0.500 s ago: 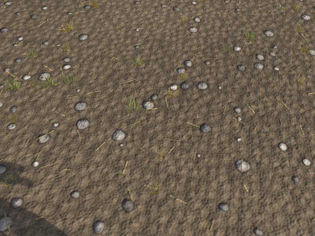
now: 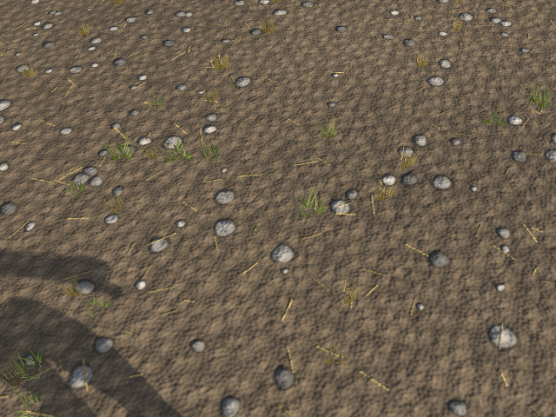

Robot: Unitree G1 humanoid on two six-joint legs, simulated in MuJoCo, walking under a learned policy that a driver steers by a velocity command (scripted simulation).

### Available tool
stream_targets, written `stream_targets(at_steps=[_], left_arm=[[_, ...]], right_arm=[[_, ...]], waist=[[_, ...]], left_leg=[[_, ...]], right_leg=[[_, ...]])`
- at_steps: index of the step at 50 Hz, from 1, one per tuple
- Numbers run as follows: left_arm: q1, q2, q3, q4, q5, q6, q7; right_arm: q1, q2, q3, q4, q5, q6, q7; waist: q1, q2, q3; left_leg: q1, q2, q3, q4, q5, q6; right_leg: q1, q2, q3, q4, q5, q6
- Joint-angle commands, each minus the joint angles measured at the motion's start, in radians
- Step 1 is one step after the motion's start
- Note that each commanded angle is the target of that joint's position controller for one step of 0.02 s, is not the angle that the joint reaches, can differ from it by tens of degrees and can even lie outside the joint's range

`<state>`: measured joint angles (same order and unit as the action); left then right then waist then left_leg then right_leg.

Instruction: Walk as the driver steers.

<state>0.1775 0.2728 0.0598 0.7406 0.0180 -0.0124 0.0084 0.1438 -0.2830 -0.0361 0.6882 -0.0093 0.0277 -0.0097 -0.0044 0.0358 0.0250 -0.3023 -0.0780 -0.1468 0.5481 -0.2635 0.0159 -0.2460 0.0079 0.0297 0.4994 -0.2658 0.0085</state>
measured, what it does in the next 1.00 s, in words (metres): stands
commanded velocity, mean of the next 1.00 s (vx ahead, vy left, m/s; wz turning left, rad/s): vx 0.00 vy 0.00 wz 0.04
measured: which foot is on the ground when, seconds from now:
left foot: down 0.00-1.00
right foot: down 0.00-1.00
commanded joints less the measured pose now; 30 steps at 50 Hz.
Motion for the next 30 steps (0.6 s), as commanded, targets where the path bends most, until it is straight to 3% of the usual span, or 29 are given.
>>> stream_targets(at_steps=[1, 2, 5, 9, 13, 30], left_arm=[[-0.084, 0.103, 0.012, -0.078, 0.009, -0.022, -0.006], [-0.071, 0.112, 0.013, -0.072, 0.008, -0.024, -0.007], [-0.051, 0.114, 0.004, -0.063, 0.004, -0.034, -0.004], [-0.021, 0.104, -0.003, -0.058, -0.004, -0.030, 0.003], [-0.016, 0.093, -0.010, -0.051, -0.005, -0.024, 0.003], [0.007, 0.083, -0.025, 0.049, -0.011, -0.029, -0.004]], right_arm=[[0.032, -0.123, -0.034, -0.049, -0.014, -0.019, -0.005], [0.007, -0.113, -0.034, -0.044, -0.015, -0.012, -0.008], [0.018, -0.101, -0.032, -0.034, -0.008, -0.001, -0.004], [0.029, -0.091, -0.033, -0.008, -0.006, -0.014, -0.004], [0.044, -0.083, -0.033, 0.014, -0.003, -0.020, -0.009], [0.080, -0.075, -0.035, 0.105, 0.000, -0.014, -0.035]], waist=[[-0.045, -0.195, -0.078], [-0.028, -0.184, -0.073], [-0.018, -0.150, -0.027], [0.004, -0.065, -0.033], [0.009, -0.023, -0.041], [0.002, -0.037, -0.022]], left_leg=[[0.059, 0.064, 0.000, -0.038, -0.030, -0.026], [0.076, 0.063, 0.003, -0.048, 0.019, -0.026], [0.076, 0.076, -0.017, -0.074, 0.083, -0.006], [0.060, 0.084, -0.032, -0.090, 0.136, -0.003], [0.069, 0.088, -0.039, -0.093, 0.166, -0.008], [0.137, 0.092, -0.034, -0.095, 0.223, -0.020]], right_leg=[[0.027, -0.213, 0.216, -0.163, 0.184, -0.148], [0.020, -0.169, 0.181, -0.156, 0.116, -0.109], [-0.007, -0.118, 0.118, -0.139, 0.036, -0.056], [0.030, -0.090, 0.084, -0.092, 0.065, -0.052], [0.044, -0.073, 0.069, -0.071, 0.087, -0.052], [0.022, -0.051, 0.055, -0.099, 0.101, -0.048]])
Keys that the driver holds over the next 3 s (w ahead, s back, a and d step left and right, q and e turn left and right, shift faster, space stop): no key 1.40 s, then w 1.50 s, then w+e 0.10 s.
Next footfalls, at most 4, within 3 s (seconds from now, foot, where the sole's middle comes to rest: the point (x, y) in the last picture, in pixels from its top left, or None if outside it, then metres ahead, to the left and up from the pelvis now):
1.74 left None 0.14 0.12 -0.77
2.22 right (343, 408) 0.51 -0.10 -0.77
2.76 left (245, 296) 0.82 0.14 -0.77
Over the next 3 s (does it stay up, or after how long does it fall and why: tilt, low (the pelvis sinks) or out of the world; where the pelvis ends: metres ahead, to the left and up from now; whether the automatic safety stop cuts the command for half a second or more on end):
stays up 0.76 0.06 0.01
